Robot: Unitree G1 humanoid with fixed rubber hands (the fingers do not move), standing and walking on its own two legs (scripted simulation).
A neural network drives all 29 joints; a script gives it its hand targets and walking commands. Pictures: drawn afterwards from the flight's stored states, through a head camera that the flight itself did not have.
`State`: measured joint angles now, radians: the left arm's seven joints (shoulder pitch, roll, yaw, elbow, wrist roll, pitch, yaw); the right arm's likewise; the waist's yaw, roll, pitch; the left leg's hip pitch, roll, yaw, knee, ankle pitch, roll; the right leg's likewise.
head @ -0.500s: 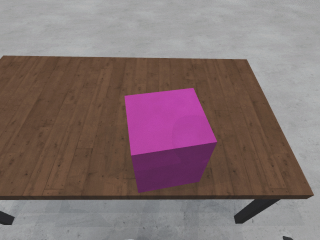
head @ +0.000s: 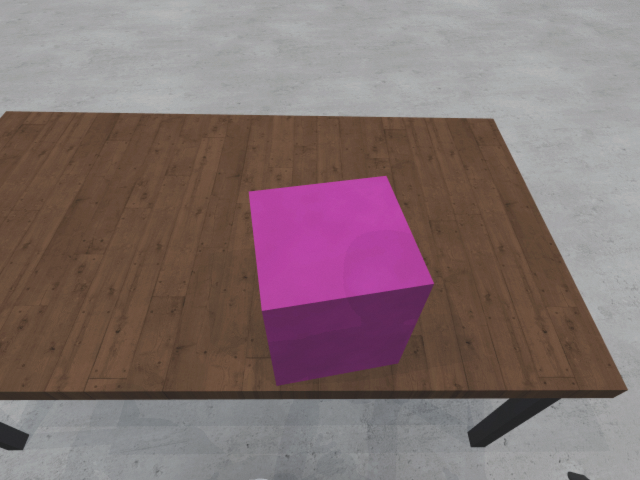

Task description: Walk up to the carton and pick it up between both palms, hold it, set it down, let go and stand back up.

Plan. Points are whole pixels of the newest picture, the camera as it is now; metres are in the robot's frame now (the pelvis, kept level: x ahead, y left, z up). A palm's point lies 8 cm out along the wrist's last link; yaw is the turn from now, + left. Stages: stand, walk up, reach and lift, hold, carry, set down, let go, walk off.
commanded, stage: walk up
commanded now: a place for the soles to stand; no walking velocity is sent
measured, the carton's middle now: (329, 284) +0.41 +0.00 -0.05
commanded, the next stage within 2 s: reach and lift in 0.02 s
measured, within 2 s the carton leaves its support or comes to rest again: neither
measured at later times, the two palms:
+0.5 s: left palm (139, 440) +0.19 +0.24 -0.07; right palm (598, 475) +0.15 -0.33 -0.08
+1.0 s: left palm out of the picture +0.14 +0.23 -0.05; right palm (595, 469) +0.15 -0.31 -0.05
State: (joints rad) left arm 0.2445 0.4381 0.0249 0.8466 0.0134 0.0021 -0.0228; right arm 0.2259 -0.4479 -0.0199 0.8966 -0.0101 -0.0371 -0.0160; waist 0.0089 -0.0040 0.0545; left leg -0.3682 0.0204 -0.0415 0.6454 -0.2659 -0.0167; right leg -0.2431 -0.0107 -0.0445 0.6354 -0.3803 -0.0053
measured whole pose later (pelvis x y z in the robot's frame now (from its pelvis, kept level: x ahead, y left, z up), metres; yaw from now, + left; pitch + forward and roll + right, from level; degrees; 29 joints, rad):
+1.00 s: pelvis -0.03 -0.03 +0.00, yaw +0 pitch -3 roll +2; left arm 0.17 0.26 0.05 0.50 -0.03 0.09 0.09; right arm 0.08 -0.35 -0.07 0.82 0.05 -0.29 0.12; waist 0.02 -0.03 0.06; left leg -0.29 0.02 -0.04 0.49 -0.15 -0.05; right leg -0.24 -0.01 -0.04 0.64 -0.34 -0.04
